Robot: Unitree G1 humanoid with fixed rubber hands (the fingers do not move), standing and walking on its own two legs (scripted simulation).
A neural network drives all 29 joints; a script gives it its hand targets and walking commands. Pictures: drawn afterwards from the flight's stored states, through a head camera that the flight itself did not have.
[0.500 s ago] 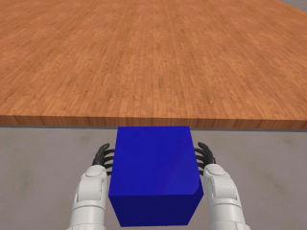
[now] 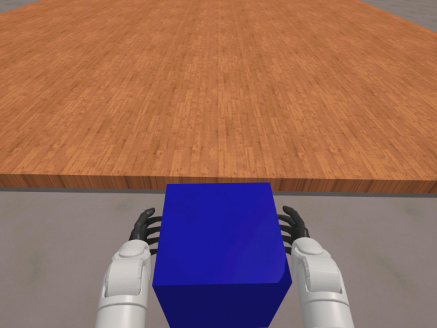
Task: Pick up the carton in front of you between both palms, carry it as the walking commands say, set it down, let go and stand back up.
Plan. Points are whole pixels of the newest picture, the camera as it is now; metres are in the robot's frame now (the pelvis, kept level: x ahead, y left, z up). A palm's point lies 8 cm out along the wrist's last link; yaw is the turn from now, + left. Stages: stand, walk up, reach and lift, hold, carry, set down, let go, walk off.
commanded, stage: hold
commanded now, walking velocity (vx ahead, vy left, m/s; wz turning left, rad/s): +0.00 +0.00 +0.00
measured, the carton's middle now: (219, 258) +0.30 +0.00 -0.03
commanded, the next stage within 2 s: carry in 1.30 s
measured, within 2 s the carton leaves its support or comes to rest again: neither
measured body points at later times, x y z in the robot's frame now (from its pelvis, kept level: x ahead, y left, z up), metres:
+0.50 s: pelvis -0.01 +0.00 +0.00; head -0.05 +0.00 +0.45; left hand +0.29 +0.15 +0.04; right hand +0.29 -0.15 +0.04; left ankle +0.02 +0.13 -0.75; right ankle +0.01 -0.13 -0.75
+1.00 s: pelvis +0.00 +0.00 +0.00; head -0.04 +0.00 +0.45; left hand +0.29 +0.15 +0.04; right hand +0.29 -0.15 +0.04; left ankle +0.02 +0.13 -0.75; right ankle +0.01 -0.13 -0.75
